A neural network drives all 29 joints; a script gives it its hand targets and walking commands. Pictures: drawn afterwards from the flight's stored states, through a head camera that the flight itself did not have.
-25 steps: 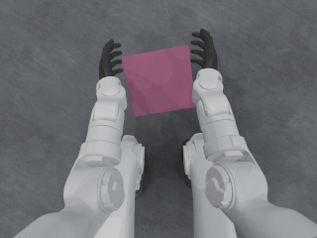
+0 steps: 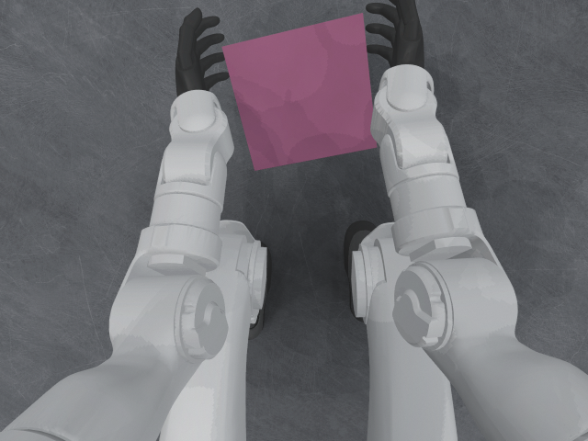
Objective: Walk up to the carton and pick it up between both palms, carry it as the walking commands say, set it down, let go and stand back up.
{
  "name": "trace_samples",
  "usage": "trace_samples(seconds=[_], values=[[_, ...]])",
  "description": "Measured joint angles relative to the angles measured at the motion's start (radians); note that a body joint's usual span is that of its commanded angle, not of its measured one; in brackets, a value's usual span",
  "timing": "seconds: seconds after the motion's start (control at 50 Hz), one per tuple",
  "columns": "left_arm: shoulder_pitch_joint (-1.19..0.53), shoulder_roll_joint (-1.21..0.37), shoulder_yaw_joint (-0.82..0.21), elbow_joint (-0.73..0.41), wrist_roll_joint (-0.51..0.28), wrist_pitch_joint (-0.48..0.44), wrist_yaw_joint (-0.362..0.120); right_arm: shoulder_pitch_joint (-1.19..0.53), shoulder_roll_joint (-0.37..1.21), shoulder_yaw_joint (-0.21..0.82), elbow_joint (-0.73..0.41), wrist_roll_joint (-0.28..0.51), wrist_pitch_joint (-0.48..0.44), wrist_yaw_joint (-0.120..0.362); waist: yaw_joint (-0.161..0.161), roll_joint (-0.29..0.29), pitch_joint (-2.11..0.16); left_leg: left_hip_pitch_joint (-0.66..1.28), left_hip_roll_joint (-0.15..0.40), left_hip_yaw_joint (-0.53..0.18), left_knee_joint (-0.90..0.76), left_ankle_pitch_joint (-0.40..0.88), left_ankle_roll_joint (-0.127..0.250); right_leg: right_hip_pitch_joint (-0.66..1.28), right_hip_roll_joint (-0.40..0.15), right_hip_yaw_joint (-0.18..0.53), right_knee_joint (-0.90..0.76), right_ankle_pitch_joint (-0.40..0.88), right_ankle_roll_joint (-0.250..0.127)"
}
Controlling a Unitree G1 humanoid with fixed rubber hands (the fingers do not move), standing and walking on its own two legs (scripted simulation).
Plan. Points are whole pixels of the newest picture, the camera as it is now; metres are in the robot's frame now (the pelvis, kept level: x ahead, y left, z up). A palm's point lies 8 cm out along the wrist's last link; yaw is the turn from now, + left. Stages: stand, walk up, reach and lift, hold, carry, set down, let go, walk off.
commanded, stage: set down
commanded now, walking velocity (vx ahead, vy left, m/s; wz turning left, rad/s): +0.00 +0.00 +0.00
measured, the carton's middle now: (304, 88) +0.50 +0.00 -0.27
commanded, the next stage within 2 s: none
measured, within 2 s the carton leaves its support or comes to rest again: neither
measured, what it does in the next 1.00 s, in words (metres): stands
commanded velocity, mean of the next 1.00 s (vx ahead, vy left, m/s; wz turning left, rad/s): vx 0.00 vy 0.00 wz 0.00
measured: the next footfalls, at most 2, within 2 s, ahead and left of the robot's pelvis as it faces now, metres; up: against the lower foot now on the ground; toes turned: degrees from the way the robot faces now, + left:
none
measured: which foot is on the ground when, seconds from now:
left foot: down 0.00-1.00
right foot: down 0.00-1.00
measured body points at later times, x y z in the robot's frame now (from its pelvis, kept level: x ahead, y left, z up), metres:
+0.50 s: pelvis +0.00 +0.00 -0.04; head +0.35 -0.02 +0.23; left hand +0.52 +0.12 -0.20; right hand +0.56 -0.12 -0.19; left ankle +0.10 +0.12 -0.40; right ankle +0.14 -0.12 -0.40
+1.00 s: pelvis +0.00 +0.00 -0.04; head +0.36 -0.02 +0.22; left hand +0.53 +0.12 -0.21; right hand +0.56 -0.13 -0.20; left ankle +0.10 +0.12 -0.40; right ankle +0.14 -0.12 -0.40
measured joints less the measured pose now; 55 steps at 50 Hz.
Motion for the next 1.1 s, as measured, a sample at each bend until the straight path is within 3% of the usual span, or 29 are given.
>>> trace_samples(seconds=[0.2, 0.34, 0.66, 1.1], values=[[-0.064, 0.033, 0.000, 0.031, -0.024, -0.009, 0.000, -0.183, -0.068, 0.000, 0.128, 0.023, 0.013, 0.043, 0.000, 0.000, 0.106, -0.019, -0.001, 0.005, 0.079, -0.014, -0.002, -0.022, 0.004, 0.000, 0.075, -0.007, 0.004], [-0.109, 0.058, 0.000, 0.052, -0.024, 0.016, -0.051, -0.224, -0.099, 0.000, 0.167, 0.023, 0.012, 0.058, 0.000, 0.000, 0.105, -0.050, -0.005, 0.007, 0.116, -0.020, -0.002, -0.054, 0.004, 0.000, 0.112, -0.012, 0.004], [-0.136, 0.068, 0.000, 0.078, -0.024, 0.007, -0.114, -0.231, -0.141, -0.008, 0.187, 0.023, 0.013, 0.105, 0.000, 0.000, 0.088, -0.084, -0.008, 0.008, 0.137, -0.023, -0.005, -0.094, 0.005, 0.000, 0.138, -0.013, 0.004], [-0.143, 0.069, 0.000, 0.088, -0.024, -0.020, -0.144, -0.230, -0.149, -0.059, 0.193, 0.023, -0.007, 0.141, 0.000, -0.001, 0.086, -0.089, -0.011, 0.007, 0.144, -0.037, -0.005, -0.097, 0.004, 0.000, 0.145, -0.030, 0.004]])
